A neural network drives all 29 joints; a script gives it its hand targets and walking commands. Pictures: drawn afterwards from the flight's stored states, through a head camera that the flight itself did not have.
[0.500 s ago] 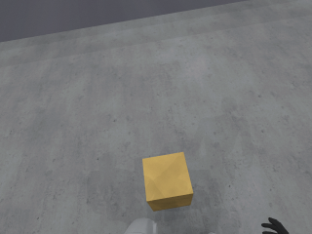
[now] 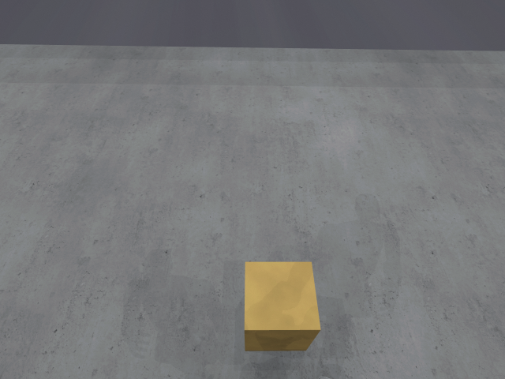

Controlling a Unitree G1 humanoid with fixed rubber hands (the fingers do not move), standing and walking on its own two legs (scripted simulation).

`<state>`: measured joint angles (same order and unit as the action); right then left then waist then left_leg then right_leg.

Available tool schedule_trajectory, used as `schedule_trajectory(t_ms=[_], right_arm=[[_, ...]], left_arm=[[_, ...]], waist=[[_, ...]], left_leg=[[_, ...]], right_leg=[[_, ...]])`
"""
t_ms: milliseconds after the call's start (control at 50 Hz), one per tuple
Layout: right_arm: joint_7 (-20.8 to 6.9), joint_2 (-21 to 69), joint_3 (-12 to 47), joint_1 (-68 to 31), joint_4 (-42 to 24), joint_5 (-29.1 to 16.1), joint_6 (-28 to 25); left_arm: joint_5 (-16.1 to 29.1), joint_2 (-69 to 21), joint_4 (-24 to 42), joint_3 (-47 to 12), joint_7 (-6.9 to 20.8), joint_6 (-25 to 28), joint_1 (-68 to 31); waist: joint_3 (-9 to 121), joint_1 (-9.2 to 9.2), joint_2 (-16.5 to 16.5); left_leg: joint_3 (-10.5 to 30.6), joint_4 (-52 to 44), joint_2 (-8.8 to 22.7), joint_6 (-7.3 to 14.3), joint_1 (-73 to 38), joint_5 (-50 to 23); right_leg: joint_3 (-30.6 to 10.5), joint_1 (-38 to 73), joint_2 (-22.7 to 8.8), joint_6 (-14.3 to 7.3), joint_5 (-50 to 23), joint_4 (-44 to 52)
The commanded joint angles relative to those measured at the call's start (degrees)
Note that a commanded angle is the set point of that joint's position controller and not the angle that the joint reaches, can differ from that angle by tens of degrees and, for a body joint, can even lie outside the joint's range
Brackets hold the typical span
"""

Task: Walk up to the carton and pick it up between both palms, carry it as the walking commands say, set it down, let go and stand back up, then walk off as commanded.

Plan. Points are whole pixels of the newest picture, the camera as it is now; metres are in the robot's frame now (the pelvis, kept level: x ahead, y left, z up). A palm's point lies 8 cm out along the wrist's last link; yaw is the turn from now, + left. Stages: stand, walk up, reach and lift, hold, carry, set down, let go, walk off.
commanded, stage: walk up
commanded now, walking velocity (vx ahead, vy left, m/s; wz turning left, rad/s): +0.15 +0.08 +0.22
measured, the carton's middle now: (276, 308) +0.43 -0.04 -0.63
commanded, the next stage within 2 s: stand in 0.90 s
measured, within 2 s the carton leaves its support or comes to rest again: neither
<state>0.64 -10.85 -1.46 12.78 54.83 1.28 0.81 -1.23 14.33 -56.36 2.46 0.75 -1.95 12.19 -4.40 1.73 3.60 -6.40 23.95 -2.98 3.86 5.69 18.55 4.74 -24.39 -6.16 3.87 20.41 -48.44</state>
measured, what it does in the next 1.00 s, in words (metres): steps on the spot: right foot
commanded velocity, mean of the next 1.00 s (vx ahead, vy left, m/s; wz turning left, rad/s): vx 0.00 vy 0.00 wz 0.01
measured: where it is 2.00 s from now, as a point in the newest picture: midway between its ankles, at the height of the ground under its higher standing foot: outside the picture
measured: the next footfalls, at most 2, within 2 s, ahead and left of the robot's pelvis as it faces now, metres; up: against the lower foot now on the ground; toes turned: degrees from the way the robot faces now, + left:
right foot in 0.12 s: +0.05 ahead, -0.12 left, +0.00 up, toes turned +11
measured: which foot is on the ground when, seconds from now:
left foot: down 0.00-1.00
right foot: up 0.00-0.10, down 0.12-1.00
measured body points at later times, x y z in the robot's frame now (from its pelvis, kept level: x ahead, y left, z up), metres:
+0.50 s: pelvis +0.03 +0.02 +0.00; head +0.05 +0.02 +0.45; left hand +0.07 +0.24 -0.16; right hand +0.04 -0.22 -0.16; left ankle -0.06 +0.07 -0.74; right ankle +0.01 -0.10 -0.74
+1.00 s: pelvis +0.03 +0.02 -0.01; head +0.05 +0.02 +0.44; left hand +0.04 +0.24 -0.17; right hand +0.04 -0.20 -0.17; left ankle -0.06 +0.07 -0.74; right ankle +0.01 -0.10 -0.74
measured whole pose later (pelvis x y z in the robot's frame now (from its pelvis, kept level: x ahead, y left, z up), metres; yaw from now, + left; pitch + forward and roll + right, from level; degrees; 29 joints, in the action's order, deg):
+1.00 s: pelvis +0.03 +0.02 -0.01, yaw +0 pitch -2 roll -1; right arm 3.4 -7.5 -1.1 15.0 63.1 0.4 -0.3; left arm -0.6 8.5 -64.1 -0.4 -2.9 -1.3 13.6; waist -4.1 -0.5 -0.7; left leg -6.2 25.7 -2.9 4.4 0.7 23.1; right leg 5.4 -10.1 -2.0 0.4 19.0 -31.5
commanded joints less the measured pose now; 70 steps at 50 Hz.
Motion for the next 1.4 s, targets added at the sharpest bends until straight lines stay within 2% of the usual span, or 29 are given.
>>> schedule_trajectory(t_ms=[0,20,60,80,100,120,160,180,220,280,320,420,460,660,760,880,1040,1080,1100,1120,1140,1160,1180,1200,1240,1260,1300,1340,1380], right_arm=[[0.55,-8.36,-1.81,-3.91,-3.01,-0.35,-1.78],[0.87,-8.13,-1.63,-2.31,-3.07,-0.27,-1.92],[1.42,-6.90,-1.33,0.66,-1.56,-0.48,-2.00],[1.69,-7.31,-1.46,1.17,-1.03,-0.87,-1.87],[1.72,-7.20,-1.66,1.60,-0.56,-0.81,-1.58],[1.59,-6.72,-1.35,2.24,0.00,-1.05,-1.73],[1.75,-3.84,-0.20,6.46,1.60,-1.15,-1.75],[1.89,-4.65,-0.38,5.43,2.45,-0.94,-1.43],[1.69,-6.73,-0.91,4.02,2.16,-0.94,-1.01],[1.89,-5.76,-0.72,4.95,3.92,-0.64,-1.05],[2.11,-5.93,-0.73,5.27,4.85,-0.53,-1.21],[2.33,-4.50,-0.54,5.12,6.13,-0.43,-1.30],[2.45,-3.74,-0.49,5.55,6.53,-0.34,-1.20],[2.71,-3.64,-0.75,5.75,6.87,-0.59,-0.96],[2.97,-3.24,-0.90,5.90,7.00,-0.85,-1.15],[3.15,-2.89,-0.90,5.97,6.92,-1.00,-1.33],[2.93,-2.32,-0.49,6.64,7.46,-0.73,-1.76],[2.89,-2.88,-0.64,6.78,7.39,-0.75,-1.69],[2.79,-9.92,2.73,-13.33,-12.71,-6.47,-1.19],[2.84,-9.66,4.70,-33.43,-30.57,-8.52,1.71],[2.97,-7.34,3.41,-33.42,-21.28,-5.53,7.88],[3.46,-7.99,4.36,-26.24,-21.92,-5.89,11.45],[3.22,-9.66,2.80,-20.30,-22.41,-5.08,15.30],[2.74,-8.53,2.72,-14.84,-22.36,-4.24,19.34],[2.48,-8.06,2.70,-3.46,-19.19,-2.12,27.42],[2.59,-6.39,3.17,0.84,-15.88,-2.66,29.41],[2.00,-2.95,4.20,5.46,-15.34,-3.98,30.21],[0.25,-0.70,1.42,1.10,-17.91,-2.40,25.01],[-0.14,-1.88,-2.08,-4.03,-22.14,-0.36,21.04]], left_arm=[[0.10,3.00,3.78,0.43,-0.95,0.65,1.58],[0.10,3.33,3.27,0.69,-1.41,0.37,0.53],[0.61,1.19,3.06,-0.23,-1.49,0.00,1.10],[0.99,1.80,3.03,0.16,-1.50,0.13,1.70],[0.95,1.56,2.62,-0.11,-1.80,0.26,2.45],[0.55,2.38,2.48,-0.16,-2.22,0.61,3.53],[0.39,4.93,1.74,0.19,-2.66,1.00,1.74],[0.57,4.42,0.96,0.26,-2.48,0.76,-0.06],[0.74,3.21,0.25,0.26,-2.36,0.90,-0.68],[0.76,2.13,-1.02,-0.07,-2.77,1.12,-1.48],[0.86,1.82,-1.43,-0.37,-2.71,1.34,-1.70],[0.95,1.36,-3.54,-1.02,-2.92,1.58,-0.08],[1.17,0.65,-4.47,-1.24,-3.02,1.51,0.62],[0.84,-0.16,-6.42,-1.90,-3.26,1.21,3.99],[0.82,-0.63,-6.87,-1.84,-3.57,0.97,4.80],[0.63,-0.87,-6.94,-2.09,-3.74,0.75,5.89],[0.66,-0.99,-6.62,-2.20,-3.86,0.92,5.88],[0.41,-0.88,-6.30,-2.15,-3.85,1.03,5.93],[5.81,0.44,13.80,-3.61,-5.83,0.26,-14.18],[5.99,5.03,30.52,-4.98,-6.10,-2.99,-34.28],[3.63,1.88,22.41,-0.70,-7.61,-7.44,-35.12],[5.87,3.86,21.14,-0.56,-7.25,-10.59,-29.78],[7.27,3.37,19.64,-2.24,-6.85,-13.91,-24.78],[9.61,3.78,18.72,-4.23,-5.80,-18.03,-21.20],[8.40,2.32,12.90,-4.85,-5.55,-25.40,-7.55],[6.92,0.25,7.72,-3.28,-5.68,-26.97,-1.75],[4.11,-0.62,9.64,-1.66,-4.92,-27.75,3.06],[2.65,-2.76,13.35,-1.43,-2.55,-23.10,-0.97],[0.39,-2.31,18.07,1.49,-1.57,-19.37,-7.55]], waist=[[3.18,1.32,-12.04],[-0.12,0.48,-8.55],[2.47,-0.19,-8.80],[3.19,0.16,-6.46],[3.30,0.92,-7.76],[3.77,1.05,-6.21],[4.16,-1.41,-1.21],[2.70,-0.87,0.94],[4.25,-0.85,2.32],[1.84,-1.49,-0.86],[2.26,-1.75,-3.08],[2.51,-1.72,-3.90],[1.64,-1.71,-6.89],[0.46,-2.03,-5.78],[0.50,-1.85,-3.68],[-0.11,-2.14,-4.38],[0.15,-1.88,-3.90],[-0.04,-2.06,-5.55],[14.50,-5.91,-12.82],[14.18,-5.03,-12.34],[8.86,-3.69,-11.57],[9.83,-5.26,-6.44],[13.20,-6.72,-4.23],[18.61,-6.39,-0.09],[22.84,-5.91,1.03],[23.02,-5.04,-1.20],[27.63,-5.19,-4.39],[29.85,-3.82,-7.69],[31.75,-4.02,-9.65]], left_leg=[[10.72,-7.25,13.61,4.61,-0.83,-37.99],[13.72,-4.95,16.36,3.39,-2.04,-49.66],[11.75,-3.07,17.10,2.48,-6.83,-54.70],[10.26,-1.26,16.45,2.33,-7.10,-53.15],[9.50,0.27,15.65,1.89,-6.13,-51.57],[8.63,2.33,14.16,1.29,-2.74,-50.60],[7.37,0.43,9.19,-3.54,6.64,-33.27],[7.02,-2.10,8.35,-4.74,5.62,-27.89],[6.96,-2.45,8.57,-3.70,0.28,-24.53],[7.38,-3.61,9.75,-2.69,-0.72,-27.14],[7.47,-2.99,10.34,-3.60,-2.19,-34.04],[7.06,-3.81,10.30,-3.59,-3.14,-31.77],[6.80,-3.67,10.87,-3.86,-3.57,-34.35],[6.41,-3.20,11.61,-3.16,-4.41,-35.49],[6.54,-1.72,11.76,-3.52,-3.41,-39.57],[6.23,-1.32,11.92,-4.46,-2.02,-42.55],[6.04,-2.06,10.95,-4.58,-0.85,-37.07],[5.76,-2.28,10.84,-4.85,-0.94,-35.64],[9.97,5.11,8.55,-4.19,32.34,-6.41],[10.33,5.70,10.53,-2.11,34.02,-3.21],[12.01,6.84,12.17,-2.75,32.25,-15.57],[14.72,9.02,14.05,-2.14,31.20,-25.36],[16.02,9.75,14.33,-2.02,27.90,-31.45],[16.29,11.79,13.68,-1.09,23.97,-34.14],[15.58,12.30,11.36,-1.04,29.05,-38.49],[16.19,12.82,10.56,-1.44,31.91,-42.63],[17.07,12.49,9.21,-0.80,27.43,-47.76],[16.56,12.53,8.03,-2.56,26.11,-50.60],[15.14,14.04,6.30,-4.31,28.34,-45.97]], right_leg=[[-0.68,0.94,1.31,-0.18,-0.54,-0.77],[-1.62,-1.18,1.95,-0.57,0.06,1.79],[-2.62,1.53,1.64,-1.88,-0.65,8.92],[-2.25,5.03,2.52,-2.42,-2.59,13.53],[-1.65,8.61,2.71,-2.84,-6.11,17.57],[-2.33,14.98,1.96,-3.26,-15.15,21.99],[-6.10,24.52,-2.99,-6.13,-34.67,20.18],[-6.49,22.51,-2.69,-6.65,-36.01,18.28],[-5.77,19.01,-1.04,-5.36,-32.02,20.48],[-4.61,17.53,0.33,-4.37,-27.30,21.21],[-3.96,16.63,0.39,-4.50,-27.93,21.02],[-4.63,16.99,0.03,-4.79,-27.01,21.52],[-3.94,15.31,-0.23,-4.58,-24.88,20.75],[-2.46,13.10,0.09,-4.10,-19.55,20.50],[-2.19,13.98,-0.09,-4.30,-21.60,19.31],[-1.43,14.47,0.22,-4.00,-23.98,18.58],[-2.25,16.21,-0.53,-4.44,-25.48,19.27],[-2.07,15.92,-0.51,-4.41,-24.97,19.47],[-6.82,6.64,1.83,-8.44,-9.72,12.51],[-4.67,8.30,1.61,-8.00,-8.80,9.99],[-5.03,2.45,1.87,-9.72,-10.27,11.41],[-4.83,-2.23,1.05,-9.01,-15.05,10.76],[-6.32,-1.72,1.52,-9.93,-19.77,11.17],[-8.27,0.04,1.29,-10.91,-24.12,10.20],[-8.80,7.77,1.66,-10.46,-38.28,8.80],[-9.04,9.73,1.80,-9.57,-42.91,7.77],[-8.42,8.92,3.93,-9.03,-42.31,8.07],[-9.01,3.19,5.35,-9.35,-39.90,9.57],[-9.26,2.07,5.75,-8.85,-41.56,8.48]])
